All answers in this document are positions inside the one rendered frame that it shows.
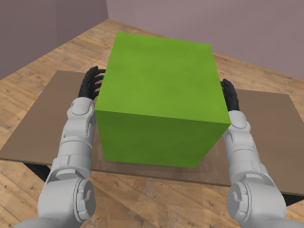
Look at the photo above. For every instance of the table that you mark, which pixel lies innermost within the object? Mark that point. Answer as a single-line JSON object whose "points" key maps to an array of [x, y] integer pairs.
{"points": [[276, 127]]}

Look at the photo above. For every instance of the right robot upper arm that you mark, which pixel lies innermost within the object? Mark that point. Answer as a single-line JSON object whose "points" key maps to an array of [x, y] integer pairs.
{"points": [[257, 205]]}

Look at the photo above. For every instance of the robot right forearm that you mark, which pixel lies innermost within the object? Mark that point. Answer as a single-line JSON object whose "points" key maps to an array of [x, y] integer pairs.
{"points": [[242, 155]]}

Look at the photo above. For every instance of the left robot upper arm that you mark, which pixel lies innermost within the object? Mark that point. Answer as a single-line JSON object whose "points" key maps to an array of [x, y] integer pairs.
{"points": [[64, 204]]}

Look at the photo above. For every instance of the robot left forearm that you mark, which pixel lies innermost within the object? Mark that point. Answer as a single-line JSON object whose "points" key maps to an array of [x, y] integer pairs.
{"points": [[74, 156]]}

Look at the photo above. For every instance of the carton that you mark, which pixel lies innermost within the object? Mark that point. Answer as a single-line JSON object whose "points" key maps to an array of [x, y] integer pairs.
{"points": [[160, 102]]}

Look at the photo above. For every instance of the robot right hand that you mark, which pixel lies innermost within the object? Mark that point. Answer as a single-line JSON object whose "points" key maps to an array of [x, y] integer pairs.
{"points": [[230, 95]]}

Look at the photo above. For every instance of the robot left hand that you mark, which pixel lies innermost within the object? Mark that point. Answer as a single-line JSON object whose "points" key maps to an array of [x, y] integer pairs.
{"points": [[88, 86]]}

